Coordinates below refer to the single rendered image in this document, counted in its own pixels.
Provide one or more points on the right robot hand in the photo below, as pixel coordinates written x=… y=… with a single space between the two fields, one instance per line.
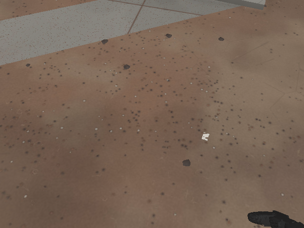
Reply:
x=273 y=219

